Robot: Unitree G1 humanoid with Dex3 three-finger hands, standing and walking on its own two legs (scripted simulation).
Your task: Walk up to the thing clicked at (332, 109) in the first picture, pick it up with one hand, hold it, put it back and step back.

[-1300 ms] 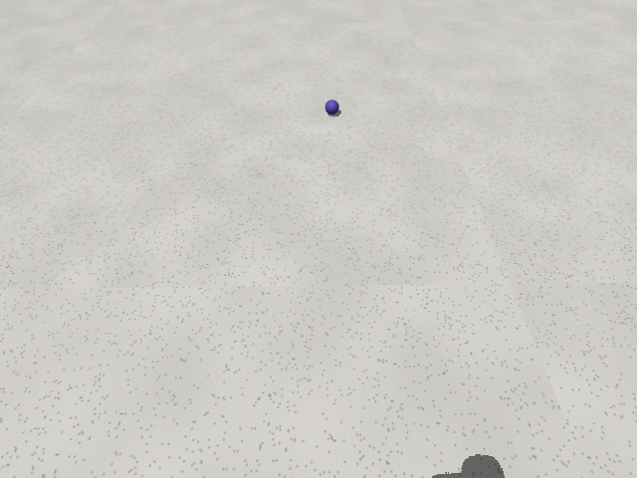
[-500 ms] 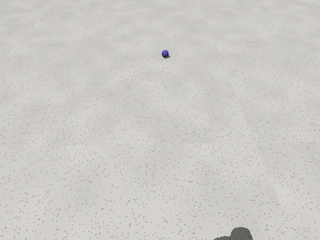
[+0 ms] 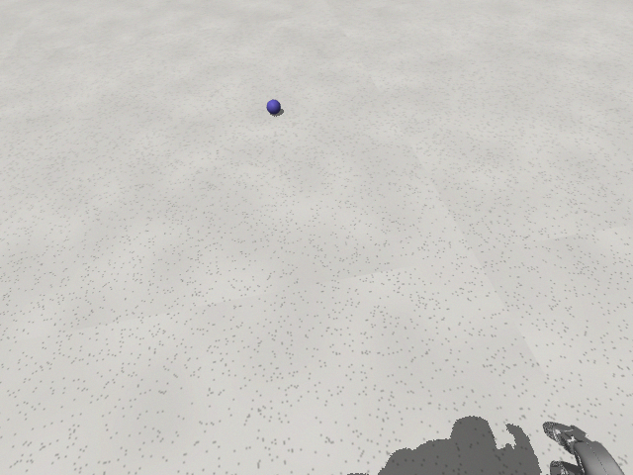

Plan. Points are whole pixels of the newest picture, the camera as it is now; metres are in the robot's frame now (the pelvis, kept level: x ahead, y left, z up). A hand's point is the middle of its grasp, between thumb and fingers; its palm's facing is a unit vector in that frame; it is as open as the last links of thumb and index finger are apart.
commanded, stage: walk up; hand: left
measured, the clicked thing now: (273, 106) +2.06 +0.28 -0.73
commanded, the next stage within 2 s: none
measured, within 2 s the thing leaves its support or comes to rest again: neither
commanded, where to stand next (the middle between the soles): +1.78 +0.62 m, yaw -81 degrees
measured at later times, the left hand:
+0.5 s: hand (194, 302) +0.42 +0.24 -0.12, palm faces -0.34 -0.81 -0.48, open 7.4 cm
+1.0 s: hand (230, 164) +0.80 +0.23 -0.12, palm faces -0.65 -0.55 -0.52, open 7.4 cm
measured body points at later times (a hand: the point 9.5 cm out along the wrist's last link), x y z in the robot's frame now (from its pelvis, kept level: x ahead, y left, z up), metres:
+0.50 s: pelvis +0.22 +0.01 -0.02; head +0.21 -0.02 +0.43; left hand +0.44 +0.28 -0.09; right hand +0.20 -0.33 -0.13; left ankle +0.31 +0.15 -0.68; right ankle +0.21 -0.16 -0.74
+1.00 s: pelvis +0.51 +0.09 +0.00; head +0.51 +0.05 +0.44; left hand +0.84 +0.26 -0.09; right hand +0.26 -0.15 -0.12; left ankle +0.54 +0.16 -0.74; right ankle +0.50 -0.03 -0.70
